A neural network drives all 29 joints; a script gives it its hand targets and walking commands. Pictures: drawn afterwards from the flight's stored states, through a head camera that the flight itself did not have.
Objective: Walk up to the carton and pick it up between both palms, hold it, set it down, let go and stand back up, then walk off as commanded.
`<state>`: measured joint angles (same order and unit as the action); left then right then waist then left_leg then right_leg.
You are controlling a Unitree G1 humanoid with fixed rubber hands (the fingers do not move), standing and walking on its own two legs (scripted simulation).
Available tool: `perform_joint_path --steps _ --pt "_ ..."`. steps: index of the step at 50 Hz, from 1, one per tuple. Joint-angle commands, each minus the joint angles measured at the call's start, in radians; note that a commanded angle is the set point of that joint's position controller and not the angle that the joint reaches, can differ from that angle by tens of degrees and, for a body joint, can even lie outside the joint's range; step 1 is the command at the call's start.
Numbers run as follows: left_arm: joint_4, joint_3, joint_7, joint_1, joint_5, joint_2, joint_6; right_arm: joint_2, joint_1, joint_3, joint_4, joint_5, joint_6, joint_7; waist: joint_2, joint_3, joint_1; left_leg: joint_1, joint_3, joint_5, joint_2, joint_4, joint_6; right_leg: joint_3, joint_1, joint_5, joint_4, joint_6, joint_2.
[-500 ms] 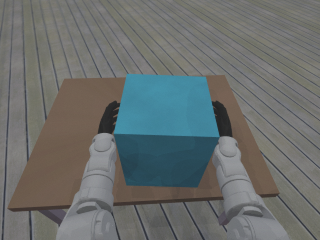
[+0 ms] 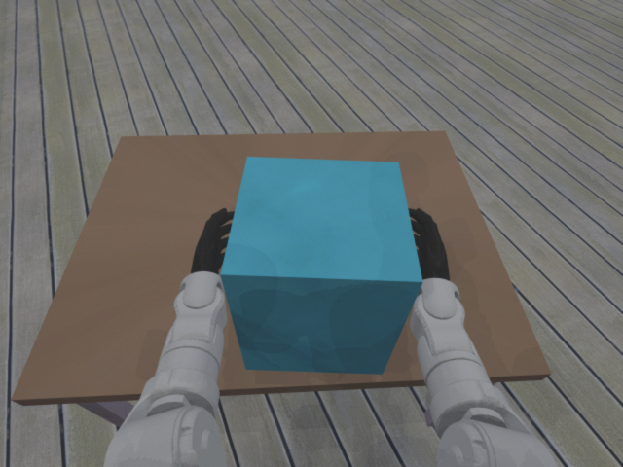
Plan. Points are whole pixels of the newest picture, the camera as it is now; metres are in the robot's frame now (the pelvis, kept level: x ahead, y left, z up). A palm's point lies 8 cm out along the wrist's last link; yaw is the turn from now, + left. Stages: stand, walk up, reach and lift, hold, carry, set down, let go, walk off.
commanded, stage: set down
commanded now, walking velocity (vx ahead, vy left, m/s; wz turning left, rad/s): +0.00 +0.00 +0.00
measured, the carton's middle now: (318, 271) +0.39 +0.02 +0.00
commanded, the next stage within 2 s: none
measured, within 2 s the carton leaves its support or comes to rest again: rests again in 1.12 s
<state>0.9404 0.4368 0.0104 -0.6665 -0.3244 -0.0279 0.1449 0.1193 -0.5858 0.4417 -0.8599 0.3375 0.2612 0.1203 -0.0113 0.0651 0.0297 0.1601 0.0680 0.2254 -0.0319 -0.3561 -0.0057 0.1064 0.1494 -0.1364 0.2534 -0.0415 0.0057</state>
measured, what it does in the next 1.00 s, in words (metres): stands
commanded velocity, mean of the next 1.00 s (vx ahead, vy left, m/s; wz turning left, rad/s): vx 0.00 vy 0.00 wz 0.00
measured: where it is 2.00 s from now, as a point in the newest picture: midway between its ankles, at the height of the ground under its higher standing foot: outside the picture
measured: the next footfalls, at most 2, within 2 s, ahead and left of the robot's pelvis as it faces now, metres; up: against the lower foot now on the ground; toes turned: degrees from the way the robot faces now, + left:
none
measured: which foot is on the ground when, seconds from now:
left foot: down 0.00-1.00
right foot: down 0.00-1.00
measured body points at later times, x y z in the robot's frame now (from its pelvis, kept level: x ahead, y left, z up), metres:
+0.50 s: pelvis +0.01 +0.00 +0.00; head +0.11 +0.02 +0.44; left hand +0.40 +0.18 -0.02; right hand +0.40 -0.13 +0.00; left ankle -0.03 +0.11 -0.75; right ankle +0.00 -0.15 -0.75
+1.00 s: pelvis +0.01 +0.00 -0.01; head +0.16 +0.02 +0.41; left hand +0.40 +0.18 -0.06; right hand +0.40 -0.12 -0.04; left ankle -0.03 +0.11 -0.75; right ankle +0.00 -0.15 -0.75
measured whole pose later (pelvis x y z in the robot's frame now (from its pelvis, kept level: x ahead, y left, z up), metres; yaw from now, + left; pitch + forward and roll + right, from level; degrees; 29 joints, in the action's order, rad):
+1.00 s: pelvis +0.01 +0.00 -0.01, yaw +0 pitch +21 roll -1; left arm 1.14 0.46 0.04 -0.67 -0.27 0.03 0.57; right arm 0.12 -0.63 0.52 -1.06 0.42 0.63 0.15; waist -0.02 -0.04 0.02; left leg 0.57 0.07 0.23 -0.03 -0.43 -0.01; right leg 0.11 0.57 -0.14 0.34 -0.04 0.01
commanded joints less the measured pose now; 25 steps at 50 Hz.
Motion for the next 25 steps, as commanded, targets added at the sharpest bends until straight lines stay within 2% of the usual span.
perform_joint_path --steps 1,2,3,4,5,6,7,8,9,10,11,12,13,14,15,16,18,19,20,21,22,23,24,25 --pt "0.028 -0.193 -0.132 -0.594 -0.031 -0.444 0.121 0.603 -0.507 -0.306 -0.058 0.13 0.093 -0.135 -0.053 -0.522 0.016 0.108 0.084 -0.377 0.033 0.035 0.022 -0.152 -0.281 0.437 0.081 -0.001 0.002" --pt "0.049 -0.191 -0.135 -0.606 -0.037 -0.438 0.124 0.603 -0.502 -0.281 -0.072 0.152 0.092 -0.134 -0.049 -0.522 0.006 0.115 0.087 -0.348 0.035 0.043 0.021 -0.156 -0.272 0.414 0.08 -0.007 -0.004" --pt "0.06 -0.182 -0.133 -0.589 -0.049 -0.435 0.117 0.6 -0.519 -0.293 -0.044 0.144 0.097 -0.137 -0.055 -0.503 0.026 0.111 0.087 -0.353 0.031 0.046 0.022 -0.155 -0.285 0.41 0.08 -0.002 0.001" --pt "0.079 -0.161 -0.136 -0.56 -0.054 -0.432 0.116 0.604 -0.493 -0.296 -0.064 0.132 0.093 -0.137 -0.058 -0.492 0.033 0.111 0.086 -0.345 0.031 0.045 0.017 -0.152 -0.286 0.406 0.074 -0.006 -0.003" --pt "0.051 -0.17 -0.129 -0.572 -0.045 -0.438 0.124 0.605 -0.519 -0.295 -0.043 0.144 0.101 -0.141 -0.066 -0.532 0.048 0.128 0.091 -0.351 0.029 0.046 0.016 -0.155 -0.279 0.419 0.083 -0.005 -0.001" --pt "0.055 -0.177 -0.134 -0.589 -0.041 -0.436 0.134 0.612 -0.49 -0.278 -0.095 0.153 0.096 -0.136 -0.049 -0.497 0.018 0.135 0.086 -0.348 0.029 0.051 0.019 -0.156 -0.278 0.419 0.081 -0.004 -0.006" --pt "0.027 -0.17 -0.131 -0.625 -0.048 -0.438 0.145 0.615 -0.503 -0.267 -0.098 0.166 0.097 -0.134 -0.041 -0.522 0.006 0.155 0.082 -0.368 0.031 0.039 0.02 -0.153 -0.292 0.429 0.088 -0.002 -0.004" --pt "0.048 -0.182 -0.127 -0.639 -0.044 -0.449 0.149 0.62 -0.511 -0.261 -0.079 0.167 0.108 -0.131 -0.043 -0.549 -0.003 0.144 0.075 -0.38 0.027 0.031 0.027 -0.155 -0.271 0.449 0.1 -0.001 -0.001" --pt "0.054 -0.193 -0.124 -0.591 -0.046 -0.45 0.151 0.62 -0.524 -0.271 -0.058 0.159 0.121 -0.129 -0.028 -0.574 0.007 0.146 0.079 -0.384 0.028 0.022 0.022 -0.152 -0.27 0.455 0.1 0.002 -0.002" --pt "0.095 -0.164 -0.128 -0.592 -0.046 -0.428 0.159 0.621 -0.52 -0.286 -0.054 0.17 0.123 -0.133 -0.073 -0.594 0.026 0.148 0.089 -0.367 0.028 0.026 0.013 -0.15 -0.272 0.465 0.104 -0.003 -0.007" --pt "0.102 -0.171 -0.127 -0.586 -0.05 -0.435 0.158 0.602 -0.489 -0.243 -0.113 0.184 0.115 -0.13 -0.042 -0.572 0.0 0.15 0.076 -0.4 0.018 0.02 0.024 -0.161 -0.241 0.44 0.099 0.001 0.0" --pt "0.109 -0.174 -0.133 -0.624 -0.043 -0.432 0.161 0.595 -0.499 -0.215 -0.127 0.203 0.117 -0.128 -0.047 -0.551 -0.026 0.157 0.071 -0.389 0.018 0.013 0.026 -0.166 -0.229 0.431 0.098 0.004 -0.001" --pt "0.1 -0.167 -0.134 -0.622 -0.046 -0.446 0.173 0.605 -0.475 -0.223 -0.127 0.204 0.119 -0.128 -0.043 -0.535 -0.019 0.15 0.074 -0.383 0.025 0.021 0.025 -0.164 -0.244 0.412 0.09 0.006 0.002" --pt "0.094 -0.165 -0.132 -0.623 -0.048 -0.439 0.186 0.614 -0.526 -0.229 -0.086 0.205 0.132 -0.13 -0.041 -0.564 0.0 0.168 0.082 -0.378 0.028 0.015 0.024 -0.155 -0.245 0.414 0.094 0.005 -0.003" --pt "0.051 -0.184 -0.122 -0.636 -0.047 -0.451 0.195 0.629 -0.508 -0.25 -0.114 0.193 0.138 -0.131 -0.008 -0.589 0.0 0.155 0.074 -0.425 0.021 0.007 0.034 -0.157 -0.263 0.442 0.108 0.009 -0.001" --pt "0.062 -0.204 -0.113 -0.64 -0.038 -0.462 0.207 0.627 -0.532 -0.252 -0.113 0.198 0.164 -0.136 -0.007 -0.656 0.008 0.134 0.07 -0.495 0.006 -0.008 0.043 -0.169 -0.229 0.454 0.11 0.012 0.006" --pt "0.108 -0.2 -0.111 -0.587 -0.043 -0.453 0.221 0.627 -0.484 -0.254 -0.132 0.201 0.175 -0.129 -0.031 -0.654 0.008 0.133 0.067 -0.55 0.012 -0.037 0.042 -0.165 -0.208 0.499 0.113 0.007 0.007" --pt "0.126 -0.179 -0.116 -0.561 -0.048 -0.448 0.226 0.64 -0.469 -0.269 -0.139 0.198 0.177 -0.127 -0.047 -0.656 0.009 0.163 0.071 -0.53 0.017 -0.034 0.04 -0.16 -0.233 0.528 0.114 0.009 -0.003" --pt "0.114 -0.201 -0.106 -0.587 -0.044 -0.447 0.242 0.646 -0.467 -0.276 -0.162 0.194 0.185 -0.124 -0.024 -0.693 0.008 0.153 0.059 -0.547 0.012 -0.041 0.041 -0.159 -0.229 0.55 0.121 0.013 -0.002" --pt "0.098 -0.205 -0.103 -0.613 -0.04 -0.435 0.253 0.638 -0.459 -0.271 -0.2 0.205 0.189 -0.12 -0.002 -0.686 -0.005 0.158 0.059 -0.55 0.016 -0.042 0.049 -0.162 -0.216 0.545 0.125 0.015 -0.002" --pt "0.123 -0.205 -0.1 -0.587 -0.045 -0.45 0.26 0.64 -0.462 -0.259 -0.184 0.211 0.202 -0.122 -0.011 -0.686 0.0 0.16 0.051 -0.567 0.012 -0.046 0.049 -0.162 -0.21 0.546 0.119 0.014 -0.002" --pt "0.126 -0.219 -0.098 -0.583 -0.04 -0.453 0.272 0.615 -0.456 -0.246 -0.192 0.218 0.216 -0.121 0.006 -0.726 -0.019 0.146 0.051 -0.604 0.006 -0.054 0.061 -0.169 -0.178 0.55 0.127 0.025 0.004" --pt "0.135 -0.213 -0.098 -0.548 -0.041 -0.46 0.284 0.633 -0.448 -0.271 -0.188 0.222 0.228 -0.117 -0.02 -0.733 -0.004 0.159 0.062 -0.615 0.009 -0.071 0.059 -0.168 -0.185 0.588 0.136 0.019 0.002" --pt "0.123 -0.22 -0.091 -0.583 -0.031 -0.455 0.299 0.64 -0.468 -0.277 -0.176 0.209 0.236 -0.119 0.003 -0.765 0.009 0.179 0.057 -0.614 0.009 -0.069 0.058 -0.161 -0.181 0.583 0.141 0.022 0.001"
